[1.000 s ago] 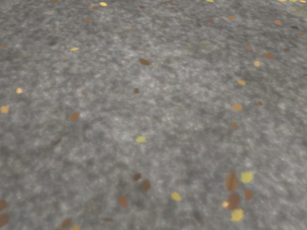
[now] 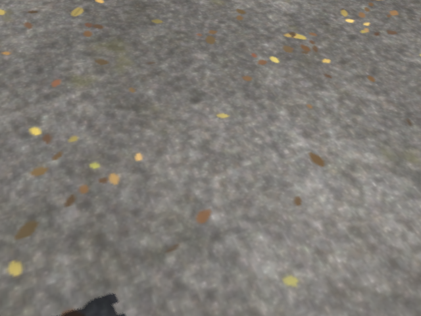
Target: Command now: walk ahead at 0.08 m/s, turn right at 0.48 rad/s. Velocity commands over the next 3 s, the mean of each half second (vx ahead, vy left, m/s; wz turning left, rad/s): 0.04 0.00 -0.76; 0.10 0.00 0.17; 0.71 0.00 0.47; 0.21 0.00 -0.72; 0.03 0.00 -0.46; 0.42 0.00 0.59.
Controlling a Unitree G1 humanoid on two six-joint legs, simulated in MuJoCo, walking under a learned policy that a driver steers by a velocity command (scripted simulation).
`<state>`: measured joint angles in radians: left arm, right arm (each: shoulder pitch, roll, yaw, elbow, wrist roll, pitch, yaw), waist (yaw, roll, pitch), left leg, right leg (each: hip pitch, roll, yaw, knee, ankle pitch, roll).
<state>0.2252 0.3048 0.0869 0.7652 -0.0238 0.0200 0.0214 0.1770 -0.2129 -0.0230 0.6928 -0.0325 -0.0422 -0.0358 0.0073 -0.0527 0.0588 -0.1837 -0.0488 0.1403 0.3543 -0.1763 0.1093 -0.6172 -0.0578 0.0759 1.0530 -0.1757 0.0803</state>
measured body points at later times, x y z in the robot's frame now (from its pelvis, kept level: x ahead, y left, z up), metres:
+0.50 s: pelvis +0.09 -0.03 -0.01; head +0.14 -0.06 +0.44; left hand +0.34 +0.19 -0.10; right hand +0.15 -0.36 -0.10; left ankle +0.09 +0.11 -0.66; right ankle +0.07 -0.13 -0.74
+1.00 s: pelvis +0.15 -0.03 -0.01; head +0.17 -0.04 +0.44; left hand +0.39 +0.18 -0.09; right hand +0.16 -0.34 -0.11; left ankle +0.22 +0.09 -0.74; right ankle +0.08 -0.13 -0.74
